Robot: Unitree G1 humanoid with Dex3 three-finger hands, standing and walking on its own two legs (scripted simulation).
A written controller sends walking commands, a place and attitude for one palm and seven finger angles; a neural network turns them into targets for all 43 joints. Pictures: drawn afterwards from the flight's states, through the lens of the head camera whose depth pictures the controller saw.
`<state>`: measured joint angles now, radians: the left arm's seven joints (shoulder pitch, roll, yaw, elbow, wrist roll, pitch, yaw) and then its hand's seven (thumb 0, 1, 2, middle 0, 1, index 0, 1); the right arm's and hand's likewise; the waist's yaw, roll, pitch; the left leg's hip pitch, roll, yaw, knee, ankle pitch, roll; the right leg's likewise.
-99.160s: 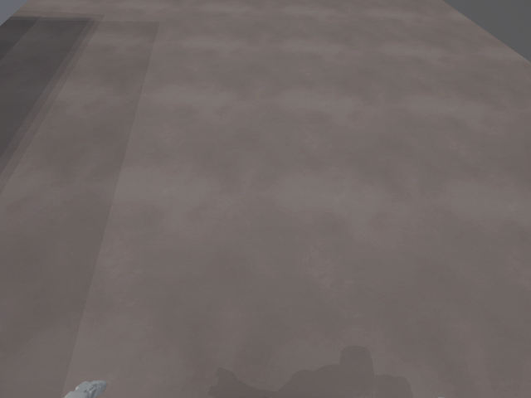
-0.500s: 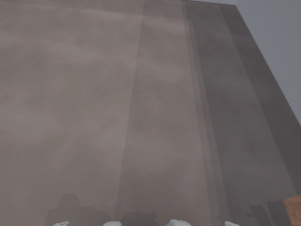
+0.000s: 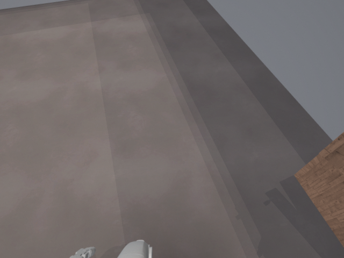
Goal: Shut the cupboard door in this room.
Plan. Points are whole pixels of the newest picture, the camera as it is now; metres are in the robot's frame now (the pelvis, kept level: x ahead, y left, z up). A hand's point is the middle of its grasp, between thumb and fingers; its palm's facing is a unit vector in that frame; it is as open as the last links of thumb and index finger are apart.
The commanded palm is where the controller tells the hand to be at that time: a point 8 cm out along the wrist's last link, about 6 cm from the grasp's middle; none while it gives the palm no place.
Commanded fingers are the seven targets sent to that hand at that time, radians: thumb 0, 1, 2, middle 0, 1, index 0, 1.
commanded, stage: turn to face it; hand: left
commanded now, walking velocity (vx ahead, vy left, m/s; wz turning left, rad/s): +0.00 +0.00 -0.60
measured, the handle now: out of the picture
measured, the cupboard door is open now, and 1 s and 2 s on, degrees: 15 15 15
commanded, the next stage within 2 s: take the last steps up to it in 1.52 s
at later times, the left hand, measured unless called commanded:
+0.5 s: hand (111, 236) +0.18 +0.18 -0.16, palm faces -0.31 -0.92 -0.25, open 7.4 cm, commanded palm none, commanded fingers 0.00 0.90 0.90 -0.20 -0.30 -0.20 -0.30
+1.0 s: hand (128, 220) +0.23 +0.14 -0.17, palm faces -0.53 -0.82 -0.20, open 7.4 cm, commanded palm none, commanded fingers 0.00 0.90 0.90 -0.20 -0.30 -0.20 -0.30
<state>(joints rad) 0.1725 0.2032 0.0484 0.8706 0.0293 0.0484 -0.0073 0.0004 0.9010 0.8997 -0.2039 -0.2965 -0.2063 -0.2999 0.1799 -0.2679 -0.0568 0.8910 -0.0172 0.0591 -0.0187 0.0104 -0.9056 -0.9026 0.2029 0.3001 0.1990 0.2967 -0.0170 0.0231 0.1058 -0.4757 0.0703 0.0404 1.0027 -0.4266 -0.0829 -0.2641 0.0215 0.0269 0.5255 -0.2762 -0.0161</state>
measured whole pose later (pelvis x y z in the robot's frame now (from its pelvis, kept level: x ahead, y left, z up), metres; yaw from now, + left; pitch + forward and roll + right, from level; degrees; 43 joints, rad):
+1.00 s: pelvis +0.04 +0.01 +0.00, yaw -35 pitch +2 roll -1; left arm 0.17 0.26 0.09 0.90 0.02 0.08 -0.03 0.00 0.90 0.90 -0.20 -0.30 -0.20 -0.30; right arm 0.18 -0.20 -0.01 0.85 -0.03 0.01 -0.03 0.01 -0.90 -0.90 0.21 0.30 0.20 0.30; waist 0.01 -0.04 0.10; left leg -0.29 0.08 0.12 0.56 -0.30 0.01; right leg -0.46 0.03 0.02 1.09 -0.49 0.04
